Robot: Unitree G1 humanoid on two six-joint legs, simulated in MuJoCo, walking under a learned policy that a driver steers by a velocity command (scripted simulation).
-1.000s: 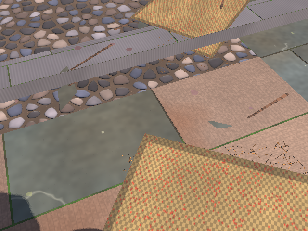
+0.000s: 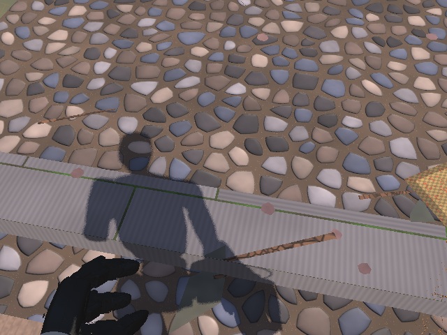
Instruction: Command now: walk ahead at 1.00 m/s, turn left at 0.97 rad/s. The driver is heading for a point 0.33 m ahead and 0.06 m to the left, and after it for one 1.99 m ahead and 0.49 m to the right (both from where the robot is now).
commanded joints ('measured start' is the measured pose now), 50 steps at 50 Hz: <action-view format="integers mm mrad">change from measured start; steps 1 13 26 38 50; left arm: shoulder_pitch -24 441 574 294 190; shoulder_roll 113 112 151 62 180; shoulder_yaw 34 76 117 115 143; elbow -66 215 210 36 -57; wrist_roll -9 -23 -21 -24 -22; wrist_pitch -17 -70 67 166 133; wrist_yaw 9 4 45 -9 45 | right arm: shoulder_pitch -54 -241 -276 -314 -250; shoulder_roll -184 -16 -41 -46 -43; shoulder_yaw -49 44 56 24 1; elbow -72 -186 -242 -250 -272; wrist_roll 1 -62 -16 -53 -52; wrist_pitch -16 10 33 31 107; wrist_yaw -8 9 -45 -64 -45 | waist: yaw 59 126 130 156 117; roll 54 -110 118 179 -140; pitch -14 -71 -263 -114 -61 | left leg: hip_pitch -200 -686 -34 -345 -694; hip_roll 189 143 565 532 236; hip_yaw -189 84 -42 337 228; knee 0 785 130 51 1070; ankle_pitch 650 -70 869 382 -25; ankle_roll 35 -137 43 -23 -255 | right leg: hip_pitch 354 652 136 349 435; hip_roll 101 -147 108 54 -48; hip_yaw -67 170 -61 -163 184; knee -143 -327 639 278 -231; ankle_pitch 43 606 -566 -357 242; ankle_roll -19 -237 -33 -39 -282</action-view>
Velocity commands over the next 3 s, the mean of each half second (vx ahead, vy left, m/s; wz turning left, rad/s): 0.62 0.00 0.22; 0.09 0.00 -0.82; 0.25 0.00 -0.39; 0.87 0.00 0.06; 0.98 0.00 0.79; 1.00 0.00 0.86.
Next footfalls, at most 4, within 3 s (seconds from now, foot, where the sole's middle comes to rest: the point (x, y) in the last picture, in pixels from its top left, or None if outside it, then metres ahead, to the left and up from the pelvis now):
0.08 right None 0.29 -0.18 -0.77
0.44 left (183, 330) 0.49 0.08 -0.77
0.86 right None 0.40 -0.15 -0.77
1.34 left None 0.44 0.02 -0.77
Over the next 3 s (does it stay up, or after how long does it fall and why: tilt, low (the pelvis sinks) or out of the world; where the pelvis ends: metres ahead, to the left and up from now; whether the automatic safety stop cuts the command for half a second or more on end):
stays up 1.53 -0.58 0.10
